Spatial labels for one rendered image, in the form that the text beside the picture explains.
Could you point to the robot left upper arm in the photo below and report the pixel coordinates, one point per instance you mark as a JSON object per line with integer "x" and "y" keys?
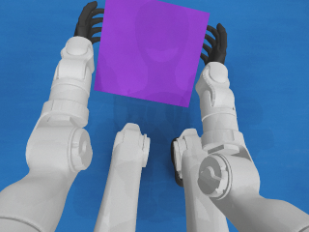
{"x": 35, "y": 203}

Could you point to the carton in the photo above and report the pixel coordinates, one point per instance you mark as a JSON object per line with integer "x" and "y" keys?
{"x": 150, "y": 50}

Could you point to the robot left forearm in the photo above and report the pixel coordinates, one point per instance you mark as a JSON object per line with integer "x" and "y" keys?
{"x": 70, "y": 88}

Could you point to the robot right thigh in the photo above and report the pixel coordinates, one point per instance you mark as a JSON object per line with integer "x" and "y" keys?
{"x": 201, "y": 214}

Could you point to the robot right forearm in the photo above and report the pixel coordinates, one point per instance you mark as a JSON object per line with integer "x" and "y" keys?
{"x": 221, "y": 133}

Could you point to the left robot hand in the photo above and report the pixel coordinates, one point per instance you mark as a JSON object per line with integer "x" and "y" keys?
{"x": 84, "y": 27}

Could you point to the robot right shin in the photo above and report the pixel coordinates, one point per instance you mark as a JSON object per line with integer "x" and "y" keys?
{"x": 187, "y": 132}

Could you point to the robot right upper arm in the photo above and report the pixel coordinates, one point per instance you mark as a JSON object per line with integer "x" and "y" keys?
{"x": 233, "y": 183}

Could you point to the right robot hand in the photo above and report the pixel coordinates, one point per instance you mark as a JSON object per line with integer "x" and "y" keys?
{"x": 217, "y": 52}

